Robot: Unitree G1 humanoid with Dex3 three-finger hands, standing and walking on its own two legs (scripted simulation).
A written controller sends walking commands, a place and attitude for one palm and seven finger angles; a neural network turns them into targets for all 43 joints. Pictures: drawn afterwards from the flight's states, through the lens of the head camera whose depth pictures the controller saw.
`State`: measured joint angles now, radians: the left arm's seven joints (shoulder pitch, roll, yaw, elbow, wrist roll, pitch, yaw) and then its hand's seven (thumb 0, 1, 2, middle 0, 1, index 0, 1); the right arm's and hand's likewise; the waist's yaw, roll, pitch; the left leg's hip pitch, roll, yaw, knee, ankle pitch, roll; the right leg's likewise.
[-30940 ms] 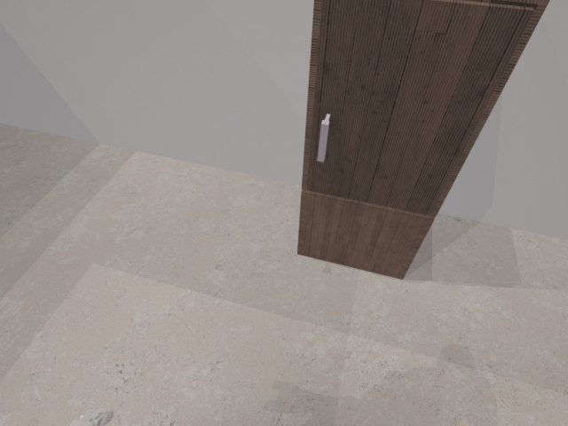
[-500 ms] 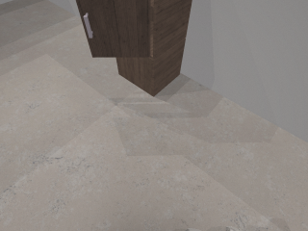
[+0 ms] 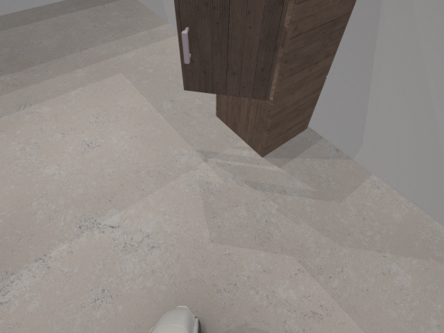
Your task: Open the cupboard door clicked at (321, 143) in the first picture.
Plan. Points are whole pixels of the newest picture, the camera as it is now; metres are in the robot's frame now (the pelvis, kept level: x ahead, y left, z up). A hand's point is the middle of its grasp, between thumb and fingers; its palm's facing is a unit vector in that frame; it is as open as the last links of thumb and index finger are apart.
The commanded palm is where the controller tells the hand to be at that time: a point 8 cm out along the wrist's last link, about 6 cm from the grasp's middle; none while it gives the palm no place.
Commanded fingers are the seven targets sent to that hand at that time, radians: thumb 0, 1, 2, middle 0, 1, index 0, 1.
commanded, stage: take the last steps up to it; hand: left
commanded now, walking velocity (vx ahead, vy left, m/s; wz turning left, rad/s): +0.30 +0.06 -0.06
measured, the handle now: (187, 45) +1.10 +0.27 -0.10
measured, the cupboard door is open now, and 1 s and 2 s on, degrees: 42 42 42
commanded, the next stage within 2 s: come to a stop and stand still in 1.30 s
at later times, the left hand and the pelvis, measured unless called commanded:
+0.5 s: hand (150, 245) +0.30 +0.20 -0.14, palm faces -0.09 -0.98 -0.20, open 7.4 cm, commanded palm none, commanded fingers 0.00 0.90 0.90 -0.20 -0.30 -0.20 -0.30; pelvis +0.15 +0.03 +0.01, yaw -4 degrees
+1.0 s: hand (143, 257) +0.28 +0.22 -0.19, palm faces +0.05 -0.99 -0.15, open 7.3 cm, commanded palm none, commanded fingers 0.00 0.90 0.90 -0.20 -0.30 -0.20 -0.30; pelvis +0.34 +0.05 -0.01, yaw -2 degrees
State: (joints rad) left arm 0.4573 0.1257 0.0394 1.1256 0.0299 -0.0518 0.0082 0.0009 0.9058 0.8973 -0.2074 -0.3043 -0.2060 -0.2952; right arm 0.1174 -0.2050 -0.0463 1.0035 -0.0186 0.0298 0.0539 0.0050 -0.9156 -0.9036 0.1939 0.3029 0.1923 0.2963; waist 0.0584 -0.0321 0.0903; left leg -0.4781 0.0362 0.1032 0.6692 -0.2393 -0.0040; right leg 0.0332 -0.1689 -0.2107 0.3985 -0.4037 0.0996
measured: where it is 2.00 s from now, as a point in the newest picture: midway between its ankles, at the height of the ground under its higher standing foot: (219, 258)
